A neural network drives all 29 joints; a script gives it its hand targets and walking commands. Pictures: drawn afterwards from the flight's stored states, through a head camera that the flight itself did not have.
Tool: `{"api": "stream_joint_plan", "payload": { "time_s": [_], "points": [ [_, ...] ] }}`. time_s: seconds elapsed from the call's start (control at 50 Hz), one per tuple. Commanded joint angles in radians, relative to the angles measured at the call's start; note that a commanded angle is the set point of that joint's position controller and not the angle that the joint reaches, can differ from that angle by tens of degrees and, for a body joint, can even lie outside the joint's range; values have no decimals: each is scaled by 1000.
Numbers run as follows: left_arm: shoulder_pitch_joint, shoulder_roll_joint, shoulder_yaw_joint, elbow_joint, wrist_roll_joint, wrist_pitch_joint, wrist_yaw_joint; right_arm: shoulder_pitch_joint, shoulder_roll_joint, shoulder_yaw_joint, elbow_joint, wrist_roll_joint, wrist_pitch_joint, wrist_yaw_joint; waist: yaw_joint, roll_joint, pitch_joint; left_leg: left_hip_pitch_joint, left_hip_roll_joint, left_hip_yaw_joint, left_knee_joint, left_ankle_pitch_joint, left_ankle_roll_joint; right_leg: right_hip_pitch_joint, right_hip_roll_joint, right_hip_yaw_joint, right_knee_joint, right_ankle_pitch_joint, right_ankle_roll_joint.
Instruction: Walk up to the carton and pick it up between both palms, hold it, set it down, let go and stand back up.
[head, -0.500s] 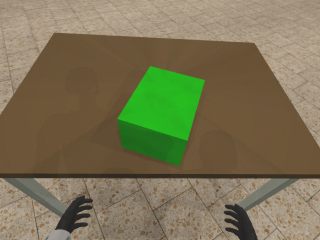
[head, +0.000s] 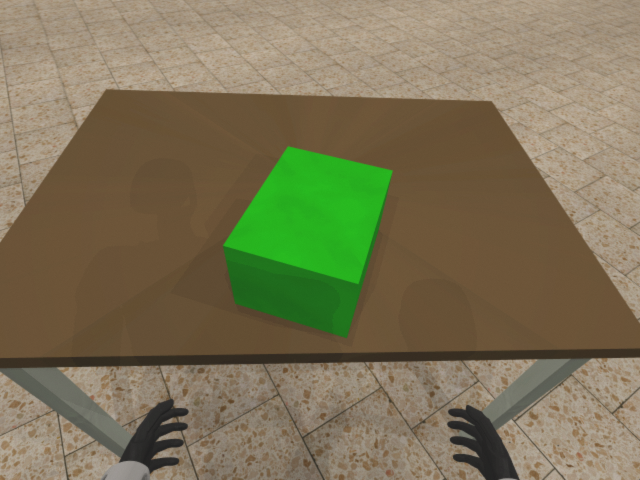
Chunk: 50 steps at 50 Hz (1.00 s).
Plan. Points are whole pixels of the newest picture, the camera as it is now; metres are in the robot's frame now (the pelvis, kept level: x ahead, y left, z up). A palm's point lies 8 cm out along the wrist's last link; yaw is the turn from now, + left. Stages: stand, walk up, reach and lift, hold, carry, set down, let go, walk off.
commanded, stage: let go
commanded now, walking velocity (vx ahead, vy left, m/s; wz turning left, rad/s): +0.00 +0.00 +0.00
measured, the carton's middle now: (315, 235) +0.47 +0.02 +0.01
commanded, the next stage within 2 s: stand in 0.08 s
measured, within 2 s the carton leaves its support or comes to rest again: neither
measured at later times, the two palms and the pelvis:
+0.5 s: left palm out of the picture +0.06 +0.28 -0.10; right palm out of the picture +0.07 -0.23 -0.12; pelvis -0.01 +0.02 -0.01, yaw +1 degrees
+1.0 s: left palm out of the picture -0.01 +0.28 -0.12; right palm out of the picture +0.02 -0.22 -0.13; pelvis -0.03 +0.03 -0.01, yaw +1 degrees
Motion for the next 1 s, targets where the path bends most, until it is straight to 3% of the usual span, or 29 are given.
{"api": "stream_joint_plan", "payload": {
  "time_s": [0.0, 0.06, 0.08, 0.12, 0.16, 0.24, 0.32, 0.56, 0.8, 0.98],
  "points": [
    [-94, 117, 21, -165, 0, -32, 30, -71, -89, -37, -102, -4, -10, 15, -8, 33, -71, -81, -31, 39, -43, 139, 22, 6, -28, 37, -69, 70, 10],
    [-92, 121, 16, -178, 1, -30, 40, -73, -90, -43, -99, -3, -7, 19, -12, 58, -78, -115, -29, 37, -48, 121, 20, 23, -28, 40, -56, 61, 5],
    [69, 156, 49, -60, 19, -111, 39, 13, -182, -45, -54, 11, 64, -3, 40, 167, -148, -168, 44, -53, 22, 192, 51, -36, -117, 80, 6, 158, 4],
    [91, 171, 50, -34, 8, -157, 24, 39, -173, -37, -77, 19, 108, -6, 8, 119, -136, -150, 61, -78, 21, 109, 62, -72, -138, 99, 1, 144, 5],
    [69, 164, 49, -36, 12, -185, 17, 49, -174, -34, -78, 14, 120, -3, -1, 43, -176, -113, 71, -92, 27, 135, 65, -79, -136, 97, 7, 179, 6],
    [85, 156, 49, -12, 12, -202, 11, 65, -186, -37, -59, 6, 130, 6, -5, -27, -133, -139, 66, -98, 20, 83, 64, -117, -131, 90, 10, 155, 6],
    [112, 163, 44, 10, 9, -203, 11, 73, -189, -31, -48, 5, 136, 12, -3, -25, -39, -186, 63, -108, 2, 47, 66, -161, -133, 95, 4, 115, 6],
    [191, 192, 30, 70, 10, -197, 24, 138, -213, -19, -15, 12, 142, 11, -4, 54, -43, -254, 54, -130, -31, -49, 70, -127, -140, 99, 22, 15, 7],
    [237, 188, 20, 124, 7, -192, 24, 179, -218, -15, 4, 11, 153, 10, -9, 24, 8, -319, 47, -157, -54, -218, 64, -178, -122, 102, 18, -133, 17],
    [259, 194, 19, 151, 6, -193, 27, 192, -212, -9, 24, 11, 154, 5, -10, 17, -10, -295, 43, -153, -32, -176, 63, -196, -126, 114, 17, -131, 13]
  ]
}}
